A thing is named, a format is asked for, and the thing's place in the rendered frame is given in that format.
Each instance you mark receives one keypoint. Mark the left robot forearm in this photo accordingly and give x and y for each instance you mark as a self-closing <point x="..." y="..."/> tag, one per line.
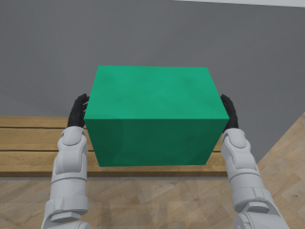
<point x="68" y="201"/>

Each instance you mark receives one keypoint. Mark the right robot forearm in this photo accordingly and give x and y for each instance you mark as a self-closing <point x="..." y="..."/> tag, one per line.
<point x="248" y="191"/>

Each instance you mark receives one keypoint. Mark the table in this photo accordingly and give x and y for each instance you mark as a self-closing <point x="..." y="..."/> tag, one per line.
<point x="28" y="148"/>

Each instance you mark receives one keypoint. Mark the robot right hand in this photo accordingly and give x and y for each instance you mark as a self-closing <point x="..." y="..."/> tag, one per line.
<point x="229" y="107"/>

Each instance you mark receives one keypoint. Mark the carton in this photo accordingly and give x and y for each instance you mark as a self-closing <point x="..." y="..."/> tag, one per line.
<point x="154" y="116"/>

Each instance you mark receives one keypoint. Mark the right robot upper arm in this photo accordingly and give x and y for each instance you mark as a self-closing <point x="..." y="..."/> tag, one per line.
<point x="253" y="220"/>

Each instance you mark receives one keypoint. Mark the robot left hand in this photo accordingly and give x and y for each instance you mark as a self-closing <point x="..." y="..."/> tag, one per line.
<point x="76" y="118"/>

